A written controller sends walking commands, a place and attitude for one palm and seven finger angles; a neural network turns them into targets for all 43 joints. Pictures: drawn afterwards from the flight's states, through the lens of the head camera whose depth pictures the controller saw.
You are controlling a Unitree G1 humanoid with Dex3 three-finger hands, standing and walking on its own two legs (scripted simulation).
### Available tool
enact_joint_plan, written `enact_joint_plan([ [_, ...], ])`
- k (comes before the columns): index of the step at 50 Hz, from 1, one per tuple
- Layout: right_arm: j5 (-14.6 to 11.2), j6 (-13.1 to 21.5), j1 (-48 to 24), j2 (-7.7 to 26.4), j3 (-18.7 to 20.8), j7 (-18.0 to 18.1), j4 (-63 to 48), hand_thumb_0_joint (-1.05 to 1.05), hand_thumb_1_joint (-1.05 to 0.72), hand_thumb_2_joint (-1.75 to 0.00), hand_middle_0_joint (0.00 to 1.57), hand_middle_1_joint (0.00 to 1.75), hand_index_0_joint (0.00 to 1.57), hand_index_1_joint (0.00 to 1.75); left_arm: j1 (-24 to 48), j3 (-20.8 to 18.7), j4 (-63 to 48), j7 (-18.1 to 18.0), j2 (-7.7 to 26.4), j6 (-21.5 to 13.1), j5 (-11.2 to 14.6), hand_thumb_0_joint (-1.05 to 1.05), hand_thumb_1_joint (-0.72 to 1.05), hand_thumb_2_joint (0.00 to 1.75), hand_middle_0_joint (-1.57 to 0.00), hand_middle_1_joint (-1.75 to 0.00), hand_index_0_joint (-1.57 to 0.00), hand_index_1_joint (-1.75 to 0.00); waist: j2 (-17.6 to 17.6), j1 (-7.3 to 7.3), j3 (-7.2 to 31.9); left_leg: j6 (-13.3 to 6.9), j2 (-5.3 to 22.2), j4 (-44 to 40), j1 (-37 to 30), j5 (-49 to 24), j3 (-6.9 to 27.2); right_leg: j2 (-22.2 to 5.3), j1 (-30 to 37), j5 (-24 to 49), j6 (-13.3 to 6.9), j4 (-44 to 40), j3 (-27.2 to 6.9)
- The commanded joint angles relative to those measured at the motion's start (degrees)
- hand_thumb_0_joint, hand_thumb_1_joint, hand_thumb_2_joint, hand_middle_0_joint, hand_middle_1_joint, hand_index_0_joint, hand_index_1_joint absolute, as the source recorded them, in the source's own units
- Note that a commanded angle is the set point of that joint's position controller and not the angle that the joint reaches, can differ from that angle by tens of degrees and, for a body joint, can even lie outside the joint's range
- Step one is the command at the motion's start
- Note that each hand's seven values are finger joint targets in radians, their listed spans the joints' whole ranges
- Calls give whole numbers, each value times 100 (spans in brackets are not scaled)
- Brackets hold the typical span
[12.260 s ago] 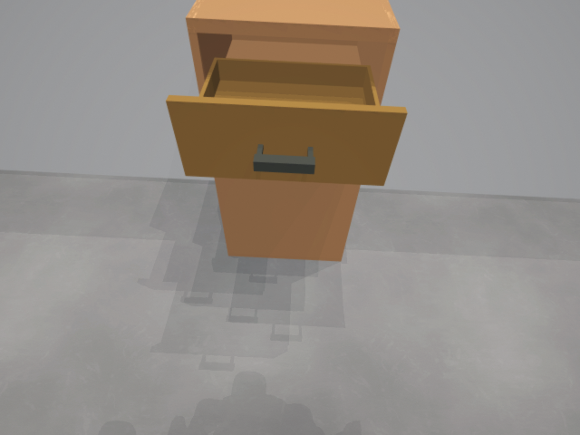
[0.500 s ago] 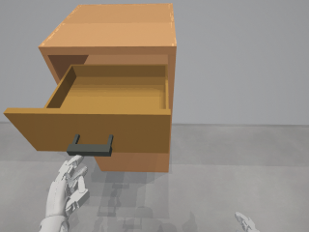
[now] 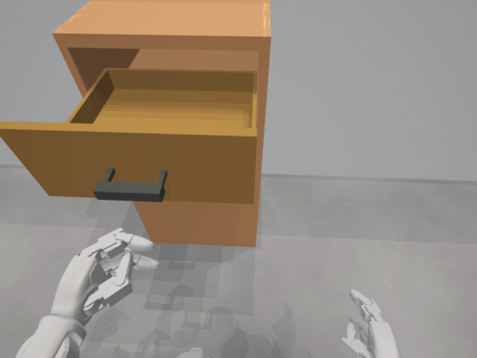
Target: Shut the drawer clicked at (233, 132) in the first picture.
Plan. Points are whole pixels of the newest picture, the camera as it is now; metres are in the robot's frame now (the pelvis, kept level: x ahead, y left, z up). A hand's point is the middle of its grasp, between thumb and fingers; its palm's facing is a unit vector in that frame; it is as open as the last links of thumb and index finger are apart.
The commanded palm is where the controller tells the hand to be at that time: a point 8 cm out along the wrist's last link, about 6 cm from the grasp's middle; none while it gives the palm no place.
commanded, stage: raise the hand and make a fist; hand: left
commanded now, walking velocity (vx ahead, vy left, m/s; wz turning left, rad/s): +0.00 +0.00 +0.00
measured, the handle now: (133, 182) +0.39 +0.20 +0.09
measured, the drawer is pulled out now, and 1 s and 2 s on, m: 0.28 0.28 0.28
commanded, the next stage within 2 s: bring the fist close to the handle in 1.18 s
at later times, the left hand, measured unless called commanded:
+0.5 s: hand (95, 267) +0.21 +0.18 +0.15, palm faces +0.01 -1.00 -0.06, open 3.1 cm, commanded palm +0.16 +0.23 +0.15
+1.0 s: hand (102, 267) +0.20 +0.16 +0.17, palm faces -0.04 -0.99 -0.10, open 3.3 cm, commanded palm +0.16 +0.22 +0.19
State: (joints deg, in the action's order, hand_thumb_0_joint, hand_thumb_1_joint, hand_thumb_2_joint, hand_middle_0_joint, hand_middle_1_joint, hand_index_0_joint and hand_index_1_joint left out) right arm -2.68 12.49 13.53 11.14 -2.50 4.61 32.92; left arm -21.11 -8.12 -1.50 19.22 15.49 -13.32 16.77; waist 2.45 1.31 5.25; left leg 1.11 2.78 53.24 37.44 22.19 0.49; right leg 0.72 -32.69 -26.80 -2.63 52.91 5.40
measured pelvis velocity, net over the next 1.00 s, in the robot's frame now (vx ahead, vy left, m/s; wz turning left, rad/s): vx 0.03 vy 0.01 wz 0.01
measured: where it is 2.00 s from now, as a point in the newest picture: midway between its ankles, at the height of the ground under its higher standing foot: outside the picture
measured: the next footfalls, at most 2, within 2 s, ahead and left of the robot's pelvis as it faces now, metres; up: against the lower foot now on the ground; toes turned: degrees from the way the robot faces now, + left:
none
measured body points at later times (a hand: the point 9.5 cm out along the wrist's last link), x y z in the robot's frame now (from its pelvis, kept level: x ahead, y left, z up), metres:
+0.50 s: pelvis +0.03 +0.03 +0.02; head +0.02 +0.02 +0.47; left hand +0.20 +0.24 +0.16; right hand +0.24 -0.18 -0.03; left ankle +0.05 +0.13 -0.69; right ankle +0.01 -0.09 -0.69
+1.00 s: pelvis +0.03 +0.01 +0.03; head -0.01 -0.02 +0.48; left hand +0.19 +0.21 +0.18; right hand +0.22 -0.21 -0.02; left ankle +0.05 +0.13 -0.69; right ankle +0.01 -0.09 -0.69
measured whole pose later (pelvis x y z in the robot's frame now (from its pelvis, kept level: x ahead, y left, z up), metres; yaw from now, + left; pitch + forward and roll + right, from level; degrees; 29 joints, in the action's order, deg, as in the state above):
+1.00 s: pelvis +0.03 +0.01 +0.03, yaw +0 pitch -1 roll +0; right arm -3.8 15.8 14.7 13.8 -3.5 3.6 31.9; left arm -32.6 -6.3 -30.8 11.5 14.1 3.9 15.1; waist 3.7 -1.9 5.1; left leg 0.3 1.3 39.5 19.8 18.9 -0.7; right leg -0.2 -15.2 -23.1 -1.5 39.1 4.4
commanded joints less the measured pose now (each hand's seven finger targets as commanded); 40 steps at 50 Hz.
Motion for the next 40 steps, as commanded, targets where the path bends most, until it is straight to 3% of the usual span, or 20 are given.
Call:
enact_joint_plan([
  [1,-35,436,-717,662,463,8,-1032,0,-90,-90,20,30,20,30,-728,-1149,-1863,-758,476,-298,360,0,90,90,-94,-110,-94,-110,-385,-470,807,-229,-233,-973,-827,-825,37,-214,779,836,328,-1542,-593],
  [2,-5,427,-761,668,476,-29,-979,0,-90,-90,20,30,20,30,-970,-1185,-1773,-846,520,-348,272,0,90,90,-96,-112,-96,-112,-594,-508,731,-229,-217,-987,-803,-950,48,-200,884,1171,352,-1482,-574],
  [5,21,517,-621,756,501,-181,-1009,0,-90,-90,20,30,20,30,-1168,-343,-2154,-751,116,-462,-70,0,90,90,-102,-119,-102,-119,-68,-278,398,-274,-241,-1107,-1017,-1126,-41,-111,546,1594,323,-1343,-302],
  [7,22,594,-602,823,504,-204,-1004,0,-90,-90,20,30,20,30,-1178,93,-2238,-638,-49,-440,-185,0,90,90,-106,-123,-106,-123,-286,-116,147,-327,-211,-1086,-1074,-1102,-1,-89,410,1553,339,-1408,-292],
  [9,0,710,-445,854,538,-209,-1072,0,-90,-90,20,30,20,30,-1280,213,-2661,-534,-34,-443,-175,0,90,90,-110,-127,-110,-127,-194,-124,461,-334,-227,-1119,-1265,-1074,12,-79,456,1442,310,-1421,-258],
  [12,28,811,-402,879,505,-178,-1027,0,-90,-90,20,30,20,30,-1001,3,-3326,-699,281,-545,-229,0,90,90,-116,-134,-116,-134,-170,-134,717,-334,-211,-1194,-1505,-1161,102,-36,527,1402,257,-1327,-124],
  [14,33,824,-359,813,499,-178,-1060,0,-90,-90,20,30,20,30,-1123,-132,-3622,-926,302,-618,-279,0,90,90,-120,-138,-120,-138,-29,-212,883,-314,-200,-1264,-1655,-1284,122,-25,569,1416,217,-1235,-37],
  [16,32,790,-402,773,456,-202,-1086,0,-90,-90,20,30,20,30,-1160,-39,-3757,-1119,141,-603,-313,0,90,90,-124,-143,-124,-143,123,-235,768,-277,-168,-1335,-1699,-1259,153,-11,524,1314,198,-1200,39],
  [17,34,733,-435,784,444,-205,-1021,0,-90,-90,20,30,20,30,-1046,-177,-3696,-1223,272,-554,-359,0,90,90,-126,-145,-126,-145,-30,-231,690,-281,-151,-1349,-1664,-1206,164,-1,571,1286,195,-1237,23],
  [18,25,704,-435,769,424,-217,-1069,0,-90,-90,20,30,20,30,-1162,37,-3670,-1217,11,-474,-355,0,90,90,-128,-147,-128,-147,66,-237,587,-263,-151,-1402,-1689,-1182,164,6,558,1268,189,-1237,55],
  [21,-14,660,-531,803,365,-257,-1186,0,-90,-90,20,30,20,30,-1307,385,-3667,-1060,-178,-93,-365,0,90,90,-134,-153,-134,-153,193,-228,467,-252,-128,-1478,-1735,-1260,171,-32,673,1410,201,-1330,60],
  [23,-43,613,-556,795,339,-266,-1242,0,-90,-90,20,30,20,30,-1400,582,-3682,-939,-251,266,-407,0,90,90,-138,-158,-138,-158,-46,-246,417,-283,-121,-1528,-1756,-1355,158,-40,799,1604,222,-1424,34],
  [27,-62,509,-734,766,258,-228,-1312,0,-90,-90,20,30,20,30,-1354,255,-3980,-892,162,792,-462,0,90,90,-140,-160,-140,-160,-132,-346,169,-286,-132,-1692,-1769,-1309,168,-27,990,1647,203,-1580,28],
  [29,-55,464,-714,718,203,-209,-1380,0,-90,-90,20,30,20,30,-1120,194,-4311,-965,181,879,-432,0,90,90,-140,-160,-140,-160,-183,-336,149,-280,-133,-1765,-1880,-1272,174,-19,989,1606,206,-1619,70],
  [30,-50,454,-723,721,191,-208,-1370,0,-90,-90,20,30,20,30,-1109,36,-4440,-1018,257,880,-414,0,90,90,-140,-160,-140,-160,-130,-372,223,-262,-125,-1794,-1931,-1305,174,-12,1054,1587,194,-1617,84],
  [33,-53,488,-738,680,127,-223,-1377,0,-90,-90,20,30,20,30,-986,76,-4710,-1154,130,867,-350,0,90,90,-140,-160,-140,-160,72,-362,179,-238,-125,-1865,-2049,-1165,187,9,1021,1394,183,-1696,111],
  [34,-68,498,-714,699,128,-205,-1333,0,-90,-90,20,30,20,30,-896,-83,-4613,-1178,239,868,-291,0,90,90,-140,-160,-140,-160,-42,-348,118,-237,-120,-1869,-2026,-1068,189,15,1009,1320,186,-1763,96],
  [39,-129,650,-770,780,97,-160,-1253,0,-90,-90,20,30,20,30,-718,-87,-4485,-970,299,1027,-184,0,90,90,-140,-160,-140,-160,-3,-343,81,-252,-146,-1949,-2122,-893,137,-25,1142,1245,202,-2004,-4],
  [40,-131,682,-796,791,89,-144,-1257,0,-90,-90,20,30,20,30,-693,35,-4401,-899,188,1092,-149,0,90,90,-140,-160,-140,-160,6,-331,25,-261,-171,-1954,-2120,-862,120,-42,1143,1257,212,-2053,-37],
])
